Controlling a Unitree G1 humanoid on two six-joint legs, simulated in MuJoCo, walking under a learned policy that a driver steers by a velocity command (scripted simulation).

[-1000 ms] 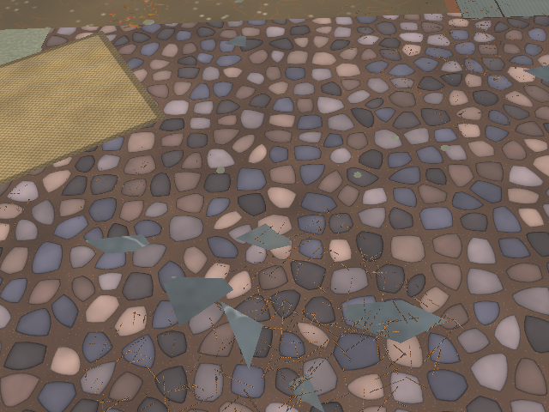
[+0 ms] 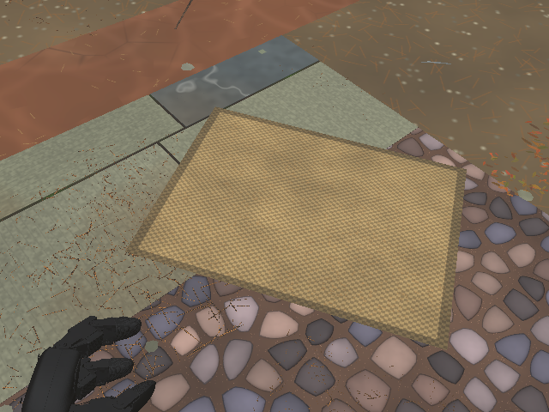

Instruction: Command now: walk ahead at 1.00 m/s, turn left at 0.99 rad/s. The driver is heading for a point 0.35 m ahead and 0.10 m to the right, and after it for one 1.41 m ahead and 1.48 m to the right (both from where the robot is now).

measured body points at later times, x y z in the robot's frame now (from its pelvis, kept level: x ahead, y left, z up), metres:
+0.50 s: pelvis +0.42 -0.04 +0.00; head +0.43 -0.03 +0.45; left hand +0.34 +0.22 -0.13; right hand +0.71 -0.22 -0.02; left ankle +0.57 +0.10 -0.72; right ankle +0.29 -0.18 -0.74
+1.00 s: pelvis +0.81 -0.14 -0.05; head +0.84 -0.16 +0.40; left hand +1.14 -0.02 -0.10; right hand +0.68 -0.39 -0.18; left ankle +0.62 +0.12 -0.65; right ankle +0.92 -0.24 -0.74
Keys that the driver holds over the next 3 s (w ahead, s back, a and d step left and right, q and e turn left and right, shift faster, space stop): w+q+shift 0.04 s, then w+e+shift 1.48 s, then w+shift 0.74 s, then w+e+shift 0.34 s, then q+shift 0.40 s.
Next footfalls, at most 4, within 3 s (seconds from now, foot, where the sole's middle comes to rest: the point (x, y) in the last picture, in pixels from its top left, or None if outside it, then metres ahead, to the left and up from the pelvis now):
0.12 right None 0.33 -0.17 -0.77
0.52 left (205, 364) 0.61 0.11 -0.77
0.96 right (328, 244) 0.95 -0.26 -0.77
1.40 left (337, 141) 1.39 -0.37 -0.77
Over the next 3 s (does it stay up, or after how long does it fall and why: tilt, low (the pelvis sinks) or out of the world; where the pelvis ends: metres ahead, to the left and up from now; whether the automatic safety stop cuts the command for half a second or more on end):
stays up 1.51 -1.56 -0.01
